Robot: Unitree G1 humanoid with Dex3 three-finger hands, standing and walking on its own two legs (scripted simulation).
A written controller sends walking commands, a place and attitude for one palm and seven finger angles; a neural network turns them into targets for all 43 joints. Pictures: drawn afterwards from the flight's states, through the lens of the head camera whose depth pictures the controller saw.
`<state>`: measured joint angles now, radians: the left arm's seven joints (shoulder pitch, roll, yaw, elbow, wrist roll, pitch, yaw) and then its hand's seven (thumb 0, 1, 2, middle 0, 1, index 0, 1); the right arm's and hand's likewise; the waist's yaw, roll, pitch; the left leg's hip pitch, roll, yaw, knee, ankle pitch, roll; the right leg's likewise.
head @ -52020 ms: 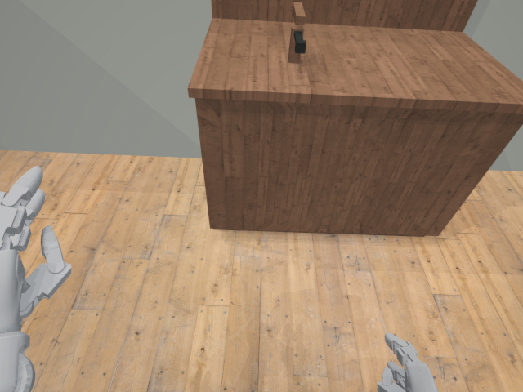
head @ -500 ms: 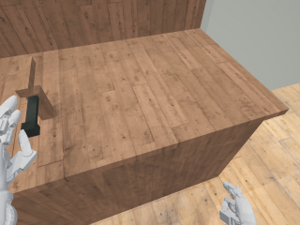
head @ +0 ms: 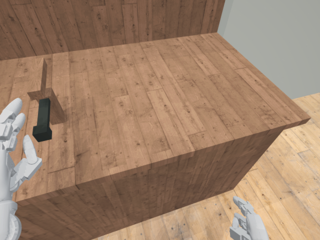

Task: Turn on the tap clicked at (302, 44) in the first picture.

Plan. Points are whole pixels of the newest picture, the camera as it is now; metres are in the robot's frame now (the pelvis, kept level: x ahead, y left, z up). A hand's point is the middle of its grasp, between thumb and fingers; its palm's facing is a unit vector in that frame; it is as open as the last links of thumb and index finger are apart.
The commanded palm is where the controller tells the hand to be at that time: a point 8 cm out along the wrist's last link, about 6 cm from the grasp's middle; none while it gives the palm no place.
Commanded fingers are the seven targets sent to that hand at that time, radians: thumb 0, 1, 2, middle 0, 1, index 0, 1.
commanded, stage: come to a stop and stand still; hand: left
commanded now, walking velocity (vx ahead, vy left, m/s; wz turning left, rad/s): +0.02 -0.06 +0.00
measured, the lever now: (42, 132) +0.30 +0.29 +0.12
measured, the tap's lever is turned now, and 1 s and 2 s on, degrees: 0 0 0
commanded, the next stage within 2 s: look again from close up in 0.88 s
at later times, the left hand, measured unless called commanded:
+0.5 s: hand (28, 139) +0.25 +0.27 +0.18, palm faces +0.47 -0.81 -0.35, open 7.4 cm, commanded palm +0.17 +0.28 +0.17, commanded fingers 0.00 0.90 0.90 -0.20 -0.30 -0.20 -0.30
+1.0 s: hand (41, 152) +0.24 +0.25 +0.16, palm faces +0.38 -0.87 -0.31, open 7.4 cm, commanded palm +0.17 +0.29 +0.17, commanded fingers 0.00 0.90 0.90 -0.20 -0.30 -0.20 -0.30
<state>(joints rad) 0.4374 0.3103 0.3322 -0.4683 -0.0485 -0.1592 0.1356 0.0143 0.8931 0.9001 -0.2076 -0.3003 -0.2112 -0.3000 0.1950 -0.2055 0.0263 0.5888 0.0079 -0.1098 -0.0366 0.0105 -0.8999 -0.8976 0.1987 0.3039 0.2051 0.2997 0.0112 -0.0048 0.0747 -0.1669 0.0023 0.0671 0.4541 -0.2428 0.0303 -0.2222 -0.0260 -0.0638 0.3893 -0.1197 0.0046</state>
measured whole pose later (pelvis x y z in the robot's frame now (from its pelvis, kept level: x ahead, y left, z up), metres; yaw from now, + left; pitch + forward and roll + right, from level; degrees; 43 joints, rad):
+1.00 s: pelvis +0.01 +0.01 +0.00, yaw +0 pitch -3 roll -1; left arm 0.39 0.33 0.34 -0.45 -0.03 -0.21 0.11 0.01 0.89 0.90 -0.21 -0.30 -0.21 -0.30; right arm 0.19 -0.20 0.02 0.57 0.01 -0.15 -0.01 0.01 -0.90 -0.90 0.20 0.30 0.21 0.30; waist 0.02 -0.05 0.08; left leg -0.17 0.00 0.07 0.49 -0.28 0.04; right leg -0.22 -0.03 -0.06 0.43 -0.16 0.01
